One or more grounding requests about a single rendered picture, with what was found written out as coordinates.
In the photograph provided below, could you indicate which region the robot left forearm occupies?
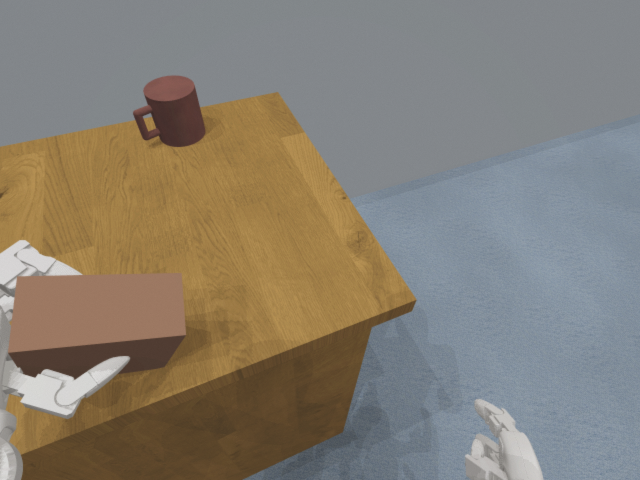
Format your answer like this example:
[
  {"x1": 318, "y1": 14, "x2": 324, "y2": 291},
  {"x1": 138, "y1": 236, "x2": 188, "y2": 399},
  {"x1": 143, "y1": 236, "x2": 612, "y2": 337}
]
[{"x1": 0, "y1": 409, "x2": 23, "y2": 480}]

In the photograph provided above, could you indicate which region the table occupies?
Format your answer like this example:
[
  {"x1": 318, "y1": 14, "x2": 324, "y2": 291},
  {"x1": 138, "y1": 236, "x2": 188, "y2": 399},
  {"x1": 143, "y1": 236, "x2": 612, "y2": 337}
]
[{"x1": 0, "y1": 92, "x2": 417, "y2": 480}]

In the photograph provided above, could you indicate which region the left robot hand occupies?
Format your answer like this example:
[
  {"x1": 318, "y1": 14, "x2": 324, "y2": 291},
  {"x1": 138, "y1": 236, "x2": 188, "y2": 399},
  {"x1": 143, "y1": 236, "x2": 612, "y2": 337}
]
[{"x1": 0, "y1": 240, "x2": 130, "y2": 419}]

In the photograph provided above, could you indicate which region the sponge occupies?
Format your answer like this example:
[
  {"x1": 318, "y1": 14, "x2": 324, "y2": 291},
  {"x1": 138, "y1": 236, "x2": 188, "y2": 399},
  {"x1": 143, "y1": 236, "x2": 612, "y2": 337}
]
[{"x1": 8, "y1": 273, "x2": 186, "y2": 380}]

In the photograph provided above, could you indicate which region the right robot hand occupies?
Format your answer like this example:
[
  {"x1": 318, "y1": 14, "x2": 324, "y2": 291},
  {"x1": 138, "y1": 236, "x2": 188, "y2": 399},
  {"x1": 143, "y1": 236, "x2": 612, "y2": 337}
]
[{"x1": 465, "y1": 399, "x2": 544, "y2": 480}]

